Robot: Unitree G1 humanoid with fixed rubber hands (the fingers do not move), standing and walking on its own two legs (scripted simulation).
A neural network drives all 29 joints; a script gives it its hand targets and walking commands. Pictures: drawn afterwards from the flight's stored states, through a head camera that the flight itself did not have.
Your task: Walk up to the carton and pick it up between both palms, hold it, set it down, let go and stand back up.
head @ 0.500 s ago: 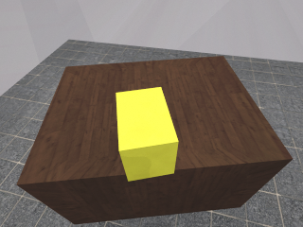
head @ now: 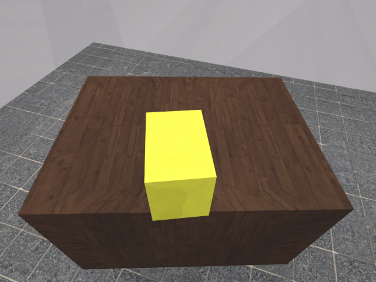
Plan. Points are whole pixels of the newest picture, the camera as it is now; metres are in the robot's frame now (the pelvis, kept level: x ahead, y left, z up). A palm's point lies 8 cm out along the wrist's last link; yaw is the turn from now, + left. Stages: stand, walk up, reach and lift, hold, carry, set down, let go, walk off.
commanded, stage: walk up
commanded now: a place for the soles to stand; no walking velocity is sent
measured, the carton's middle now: (177, 164) +0.46 +0.06 -0.06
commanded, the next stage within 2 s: none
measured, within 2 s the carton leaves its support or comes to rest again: neither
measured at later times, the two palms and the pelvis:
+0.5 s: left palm out of the picture +0.01 +0.24 -0.14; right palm out of the picture +0.05 -0.23 -0.14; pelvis +0.01 +0.00 +0.00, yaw +7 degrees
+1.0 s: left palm out of the picture +0.01 +0.25 -0.15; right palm out of the picture +0.10 -0.23 -0.13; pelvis +0.01 +0.00 +0.00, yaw +13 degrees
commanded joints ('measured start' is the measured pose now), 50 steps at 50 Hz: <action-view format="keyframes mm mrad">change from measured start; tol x2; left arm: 1 23 161 30 -23 -10 -47 7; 17 16 163 25 20 -12 -40 13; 50 -20 213 31 -21 -5 1 4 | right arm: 1 11 -154 -31 -56 3 -38 -3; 8 57 -136 -32 -30 -5 -44 -10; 23 26 -151 -36 -48 -7 -46 -25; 50 24 -207 -58 -147 -4 -40 -39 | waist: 1 15 118 17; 5 1 67 40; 14 -4 18 -37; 31 13 85 -27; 39 14 122 -55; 50 11 79 -70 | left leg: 1 -172 93 -159 -206 -8 64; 4 -130 75 -143 -178 14 61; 13 -119 68 -163 -144 85 59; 27 -194 56 -222 -94 185 58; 41 -250 49 -319 -67 238 72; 50 -252 14 -292 10 225 65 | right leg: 1 93 -143 200 -184 -131 -17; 5 39 -161 202 -244 -175 -19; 11 84 -166 170 -246 -159 -26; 17 137 -174 137 -231 -129 -34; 35 177 -191 35 -152 -123 -43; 45 218 -206 13 -114 -57 -54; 50 195 -233 5 -131 -100 -67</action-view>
